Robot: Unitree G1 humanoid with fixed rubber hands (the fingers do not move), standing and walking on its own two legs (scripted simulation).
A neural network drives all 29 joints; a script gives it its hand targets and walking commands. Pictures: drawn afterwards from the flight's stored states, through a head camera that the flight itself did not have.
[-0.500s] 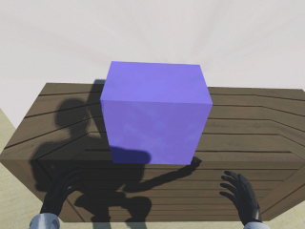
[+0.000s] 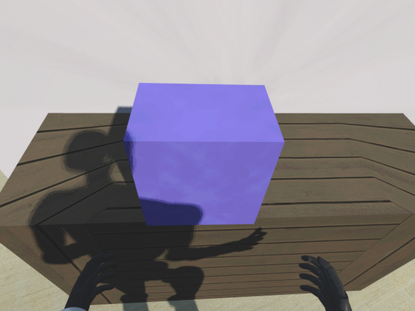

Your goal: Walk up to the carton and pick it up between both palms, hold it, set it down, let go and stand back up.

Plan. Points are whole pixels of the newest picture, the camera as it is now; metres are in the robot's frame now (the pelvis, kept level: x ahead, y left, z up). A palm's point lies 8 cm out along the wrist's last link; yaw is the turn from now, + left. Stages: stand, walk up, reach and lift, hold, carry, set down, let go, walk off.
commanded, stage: set down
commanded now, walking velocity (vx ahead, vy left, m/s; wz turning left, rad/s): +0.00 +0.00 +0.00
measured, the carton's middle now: (201, 159) +0.41 +0.04 +0.07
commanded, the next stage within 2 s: let go in 0.42 s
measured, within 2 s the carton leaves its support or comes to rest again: neither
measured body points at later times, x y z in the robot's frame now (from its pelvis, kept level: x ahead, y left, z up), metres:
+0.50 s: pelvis +0.00 -0.01 +0.00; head +0.00 +0.00 +0.45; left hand +0.16 +0.23 -0.09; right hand +0.16 -0.23 -0.08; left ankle +0.00 +0.13 -0.75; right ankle -0.04 -0.10 -0.75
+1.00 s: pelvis -0.01 -0.01 -0.01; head -0.02 +0.00 +0.44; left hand +0.16 +0.22 -0.10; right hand +0.14 -0.25 -0.09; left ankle +0.00 +0.13 -0.75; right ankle -0.04 -0.10 -0.75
